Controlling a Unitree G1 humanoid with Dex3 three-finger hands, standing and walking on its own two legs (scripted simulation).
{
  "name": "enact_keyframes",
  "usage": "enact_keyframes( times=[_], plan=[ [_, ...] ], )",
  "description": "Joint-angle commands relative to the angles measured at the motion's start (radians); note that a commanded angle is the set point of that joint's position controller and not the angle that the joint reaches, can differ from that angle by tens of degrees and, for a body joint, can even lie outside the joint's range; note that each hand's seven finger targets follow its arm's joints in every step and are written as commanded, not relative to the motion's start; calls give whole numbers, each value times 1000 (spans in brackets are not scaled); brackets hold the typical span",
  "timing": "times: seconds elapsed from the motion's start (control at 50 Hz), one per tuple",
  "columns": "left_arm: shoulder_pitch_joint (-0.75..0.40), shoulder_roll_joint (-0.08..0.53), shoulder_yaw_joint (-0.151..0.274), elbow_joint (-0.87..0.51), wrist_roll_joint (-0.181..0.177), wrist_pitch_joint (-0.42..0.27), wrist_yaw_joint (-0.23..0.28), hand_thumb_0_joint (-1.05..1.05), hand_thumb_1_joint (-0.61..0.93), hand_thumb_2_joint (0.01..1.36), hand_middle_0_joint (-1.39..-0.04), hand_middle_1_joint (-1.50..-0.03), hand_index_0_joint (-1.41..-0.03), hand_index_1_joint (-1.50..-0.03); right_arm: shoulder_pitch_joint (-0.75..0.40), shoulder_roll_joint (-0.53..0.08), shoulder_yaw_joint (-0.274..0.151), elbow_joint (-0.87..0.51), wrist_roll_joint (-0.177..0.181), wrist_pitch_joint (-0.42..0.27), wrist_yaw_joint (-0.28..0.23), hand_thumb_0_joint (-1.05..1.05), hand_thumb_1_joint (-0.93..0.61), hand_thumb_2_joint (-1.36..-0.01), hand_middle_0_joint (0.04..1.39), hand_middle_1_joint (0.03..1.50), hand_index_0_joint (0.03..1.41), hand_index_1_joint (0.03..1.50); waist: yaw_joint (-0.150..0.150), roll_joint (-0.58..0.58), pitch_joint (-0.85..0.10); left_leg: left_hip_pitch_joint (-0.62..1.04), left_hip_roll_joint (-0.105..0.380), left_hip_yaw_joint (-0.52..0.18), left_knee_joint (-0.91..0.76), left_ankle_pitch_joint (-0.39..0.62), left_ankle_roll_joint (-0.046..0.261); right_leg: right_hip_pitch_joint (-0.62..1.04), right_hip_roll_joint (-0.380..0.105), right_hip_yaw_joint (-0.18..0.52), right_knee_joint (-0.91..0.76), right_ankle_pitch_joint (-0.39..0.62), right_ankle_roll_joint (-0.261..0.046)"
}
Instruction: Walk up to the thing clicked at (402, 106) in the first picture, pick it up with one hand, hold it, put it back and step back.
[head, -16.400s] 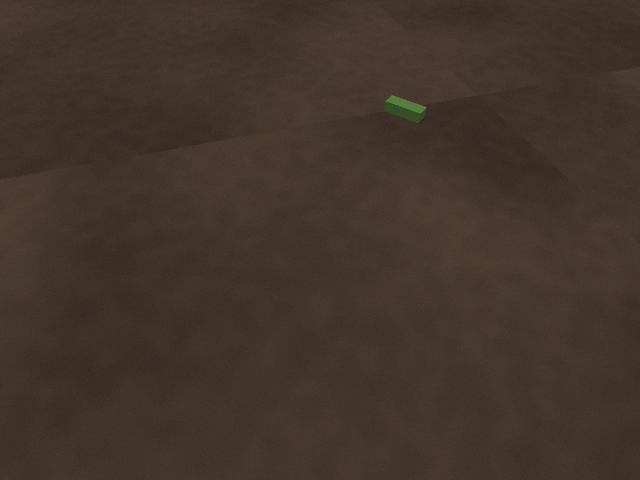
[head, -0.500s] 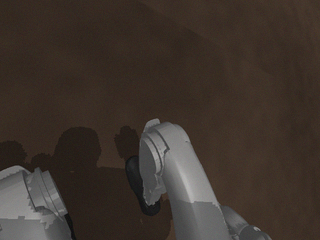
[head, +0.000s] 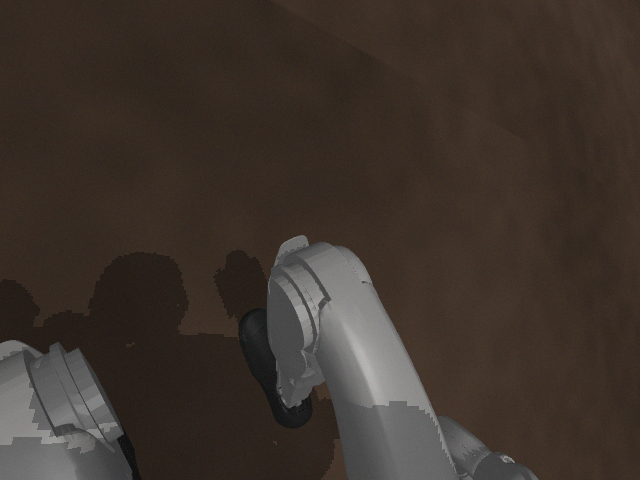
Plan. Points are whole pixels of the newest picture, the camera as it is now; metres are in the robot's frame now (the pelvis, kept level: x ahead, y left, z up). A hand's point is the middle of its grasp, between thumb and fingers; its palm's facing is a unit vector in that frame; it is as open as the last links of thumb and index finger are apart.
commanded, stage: close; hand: left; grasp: from above
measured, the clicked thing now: out of the picture +0.47 +0.36 -0.27
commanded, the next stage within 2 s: settle in 1.48 s
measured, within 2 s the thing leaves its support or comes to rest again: leaves its support in 1.84 s
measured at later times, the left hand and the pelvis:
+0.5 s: hand out of the picture +0.45 +0.34 -0.25, palm faces -0.43 -0.19 -0.88, open 13.6 cm; pelvis +0.00 +0.00 +0.00, yaw +0 degrees
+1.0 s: hand out of the picture +0.45 +0.34 -0.25, palm faces -0.42 -0.18 -0.89, open 11.8 cm; pelvis +0.00 +0.00 +0.01, yaw +0 degrees
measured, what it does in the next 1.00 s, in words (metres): stands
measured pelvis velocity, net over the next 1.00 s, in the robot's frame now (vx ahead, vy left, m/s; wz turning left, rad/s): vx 0.00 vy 0.00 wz -0.01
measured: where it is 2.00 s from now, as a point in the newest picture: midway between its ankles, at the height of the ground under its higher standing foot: (209, 435)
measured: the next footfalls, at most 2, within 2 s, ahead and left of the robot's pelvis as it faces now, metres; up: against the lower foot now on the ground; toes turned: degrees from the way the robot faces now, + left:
none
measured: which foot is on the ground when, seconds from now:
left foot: down 0.00-1.00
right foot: down 0.00-1.00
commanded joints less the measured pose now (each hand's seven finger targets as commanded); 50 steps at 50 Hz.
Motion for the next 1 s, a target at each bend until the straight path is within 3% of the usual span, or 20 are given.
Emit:
enact_keyframes(
  times=[0.0, 0.02, 0.06, 0.1, 0.14, 0.2, 0.28, 0.3, 0.36, 0.42, 0.46, 0.5, 0.54, 0.6, 0.66, 0.76, 0.8, 0.86, 0.94, 0.98],
  plan=[
    [-240, 243, 13, -126, -12, -1, 44, 0, -509, 1045, -68, -1077, -63, -1081, 167, -348, -104, 11, 14, -8, -15, 0, -898, -903, 200, 300, 200, 300, -34, 592, -613, 524, 26, 96, -283, 217, -15, 315, 37, -125, -173, 240, -86],
    [-216, 223, -1, -100, -12, 3, 41, 0, -512, 1025, -70, -1042, -61, -1050, 172, -351, -108, 5, 9, -11, -13, 0, -892, -899, 200, 300, 200, 300, -44, 581, -601, 515, 25, 105, -280, 214, -12, 332, 39, -120, -179, 244, -85],
    [-236, 262, 29, -142, -19, -1, 47, 0, -510, 1034, -75, -1026, -60, -1040, 177, -345, -99, 11, 15, -9, -14, 0, -890, -899, 200, 300, 200, 300, -30, 565, -619, 502, 25, 97, -279, 216, -10, 333, 38, -124, -180, 243, -84],
    [-220, 240, 10, -113, -19, 4, 38, 0, -514, 1011, -70, -1018, -59, -1029, 180, -352, -109, 11, 14, -11, -16, 0, -891, -899, 200, 300, 200, 300, -41, 568, -616, 514, 27, 105, -275, 221, -10, 343, 38, -119, -184, 248, -84],
    [-254, 277, 39, -174, -26, -1, 43, 0, -503, 1022, -79, -1029, -66, -1042, 193, -356, -109, 18, 15, -9, -18, 0, -891, -900, 200, 300, 200, 300, -29, 600, -669, 550, 30, 92, -283, 257, -16, 354, 38, -125, -180, 272, -86],
    [-215, 217, -13, -103, -31, 10, 22, 0, -505, 986, -70, -1018, -63, -1024, 183, -347, -104, 13, 12, -11, -15, 0, -892, -900, 200, 300, 200, 300, -52, 560, -612, 509, 29, 106, -259, 250, -10, 362, 42, -122, -187, 279, -80],
    [-259, 257, 11, -183, -37, 4, 12, 0, -486, 1000, -89, -1021, -79, -1031, 195, -357, -111, 25, 19, -5, -22, 0, -892, -900, 200, 299, 200, 299, -28, 635, -682, 586, 34, 90, -283, 295, -23, 353, 38, -127, -182, 292, -90],
    [-216, 224, -6, -109, -39, 7, 6, 0, -479, 1003, -98, -1013, -84, -1027, 185, -344, -103, 21, 18, -2, -19, 0, -891, -901, 200, 299, 200, 299, -37, 591, -646, 549, 32, 91, -277, 274, -19, 351, 37, -129, -177, 280, -89],
    [-225, 204, -18, -120, -46, 1, -4, 0, -448, 975, -94, -1027, -95, -1024, 188, -334, -94, 22, 20, 4, -16, 0, -889, -899, 200, 300, 200, 300, -48, 568, -610, 517, 29, 95, -270, 268, -14, 344, 38, -129, -183, 279, -84],
    [-241, 249, -4, -166, -37, -12, -2, 0, -439, 965, -97, -1038, -102, -1031, 184, -357, -109, 11, 25, 8, -24, 0, -891, -900, 200, 300, 200, 300, -29, 603, -631, 541, 29, 93, -290, 252, -17, 347, 39, -127, -189, 261, -90],
    [-222, 236, -5, -165, -29, -13, 2, 0, -405, 959, -112, -1038, -122, -1027, 185, -347, -110, 15, 23, 13, -22, 0, -889, -899, 200, 300, 200, 300, -24, 605, -645, 565, 31, 91, -294, 266, -22, 343, 39, -131, -179, 270, -90],
    [-227, 217, -11, -151, -33, -16, 7, 0, -399, 960, -115, -1037, -124, -1027, 182, -343, -104, 12, 19, 11, -19, 0, -889, -899, 200, 299, 200, 299, -39, 591, -631, 556, 31, 90, -291, 264, -21, 339, 40, -131, -180, 271, -88],
    [-241, 250, 7, -162, -26, -17, 18, 0, -384, 958, -114, -1048, -129, -1032, 178, -346, -104, 13, 24, 13, -22, 0, -888, -899, 200, 299, 200, 299, -29, 599, -647, 559, 31, 90, -289, 274, -20, 344, 40, -129, -180, 279, -89],
    [-232, 201, -25, -103, -25, -10, 20, 0, -356, 946, -136, -1041, -152, -1024, 175, -351, -107, 8, 21, 11, -23, 0, -890, -899, 200, 300, 200, 300, -48, 566, -592, 505, 28, 99, -284, 232, -14, 326, 43, -126, -192, 251, -87],
    [-263, 240, -2, -144, -23, -12, 24, 0, -313, 929, -155, -1053, -180, -1026, 189, -352, -100, 11, 18, 10, -27, 0, -889, -899, 200, 299, 200, 299, -48, 578, -615, 527, 29, 94, -284, 244, -14, 337, 38, -127, -191, 262, -86],
    [-230, 213, -32, -94, -30, -13, 22, 0, -238, 889, -192, -1056, -231, -1014, 174, -342, -88, -1, 15, 7, -33, 0, -890, -899, 200, 299, 200, 300, -59, 528, -587, 494, 27, 101, -280, 197, -8, 349, 41, -127, -204, 233, -82],
    [-279, 275, 2, -165, -33, -20, 32, 0, -206, 870, -207, -1058, -253, -1009, 182, -355, -90, 5, 18, 8, -39, 0, -890, -899, 200, 299, 200, 299, -41, 582, -648, 539, 32, 90, -294, 231, -16, 370, 39, -127, -198, 257, -86],
    [-215, 206, -35, -88, -28, -5, 26, 0, -163, 859, -235, -1052, -283, -1000, 171, -343, -89, 4, 12, 5, -33, 0, -891, -899, 200, 299, 200, 299, -51, 570, -618, 534, 33, 90, -279, 255, -17, 348, 43, -132, -183, 275, -83],
    [-252, 285, 7, -152, -20, 0, 35, 0, -113, 820, -257, -1067, -321, -1000, 182, -352, -91, 9, 12, 7, -38, 0, -893, -900, 200, 299, 200, 299, -29, 617, -637, 552, 32, 95, -294, 248, -20, 357, 38, -124, -190, 267, -89],
    [-208, 219, -23, -98, -31, 12, 22, 0, -85, 847, -301, -1031, -349, -981, 171, -350, -98, 5, 13, 4, -32, 0, -892, -899, 200, 299, 200, 299, -42, 582, -600, 531, 32, 96, -287, 241, -20, 336, 42, -128, -184, 258, -87]
  ],
)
